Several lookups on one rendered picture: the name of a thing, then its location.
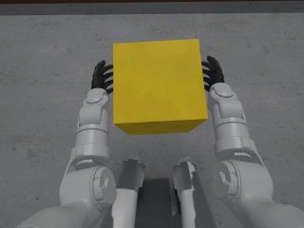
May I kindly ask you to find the left robot hand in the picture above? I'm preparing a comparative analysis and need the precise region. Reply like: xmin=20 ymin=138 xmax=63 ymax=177
xmin=91 ymin=60 xmax=113 ymax=95

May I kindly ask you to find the robot right foot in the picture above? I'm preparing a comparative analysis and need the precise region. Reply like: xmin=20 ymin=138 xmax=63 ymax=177
xmin=174 ymin=188 xmax=181 ymax=216

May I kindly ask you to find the left robot upper arm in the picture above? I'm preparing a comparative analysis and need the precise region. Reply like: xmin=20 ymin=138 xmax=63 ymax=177
xmin=14 ymin=165 xmax=118 ymax=228

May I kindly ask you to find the carton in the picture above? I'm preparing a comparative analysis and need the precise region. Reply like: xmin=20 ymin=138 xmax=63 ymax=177
xmin=113 ymin=39 xmax=208 ymax=136

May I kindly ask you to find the right robot hand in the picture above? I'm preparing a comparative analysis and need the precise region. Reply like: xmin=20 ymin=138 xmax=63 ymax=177
xmin=201 ymin=55 xmax=225 ymax=92

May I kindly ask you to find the robot right forearm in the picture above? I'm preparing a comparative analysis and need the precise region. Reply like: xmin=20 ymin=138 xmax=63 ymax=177
xmin=207 ymin=83 xmax=274 ymax=193

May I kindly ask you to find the robot right thigh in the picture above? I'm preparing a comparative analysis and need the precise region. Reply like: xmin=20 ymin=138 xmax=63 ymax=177
xmin=172 ymin=161 xmax=218 ymax=228

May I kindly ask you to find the right robot upper arm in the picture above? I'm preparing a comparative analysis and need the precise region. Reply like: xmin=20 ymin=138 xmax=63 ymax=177
xmin=211 ymin=160 xmax=304 ymax=228

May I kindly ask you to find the robot left forearm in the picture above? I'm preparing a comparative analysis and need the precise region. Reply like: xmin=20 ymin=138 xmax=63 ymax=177
xmin=59 ymin=87 xmax=112 ymax=200

